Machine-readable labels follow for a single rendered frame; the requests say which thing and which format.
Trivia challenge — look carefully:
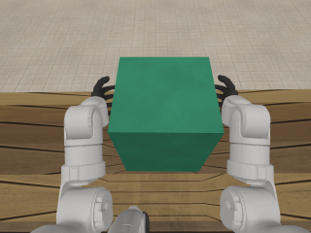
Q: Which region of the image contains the carton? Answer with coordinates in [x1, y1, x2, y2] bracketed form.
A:
[107, 56, 225, 172]

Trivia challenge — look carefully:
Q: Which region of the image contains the left robot forearm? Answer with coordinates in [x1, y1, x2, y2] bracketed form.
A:
[56, 96, 110, 223]

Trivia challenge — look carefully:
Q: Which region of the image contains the robot left thigh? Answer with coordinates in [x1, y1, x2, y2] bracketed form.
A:
[108, 209, 146, 233]

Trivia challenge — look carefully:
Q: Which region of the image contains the right robot upper arm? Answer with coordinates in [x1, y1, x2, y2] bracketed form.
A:
[220, 185, 311, 233]

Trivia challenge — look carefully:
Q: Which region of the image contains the left robot shin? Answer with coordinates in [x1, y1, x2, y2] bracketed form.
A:
[128, 206, 142, 212]

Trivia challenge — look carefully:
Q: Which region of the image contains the robot right hand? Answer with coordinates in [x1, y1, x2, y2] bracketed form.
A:
[215, 75, 238, 115]

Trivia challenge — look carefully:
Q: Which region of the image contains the right robot forearm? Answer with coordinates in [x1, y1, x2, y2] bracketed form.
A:
[221, 95, 281, 221]

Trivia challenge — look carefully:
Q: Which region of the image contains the robot left hand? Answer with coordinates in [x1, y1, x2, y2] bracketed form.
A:
[91, 76, 115, 116]

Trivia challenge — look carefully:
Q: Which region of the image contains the left robot upper arm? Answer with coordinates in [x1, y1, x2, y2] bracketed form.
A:
[30, 186, 114, 233]

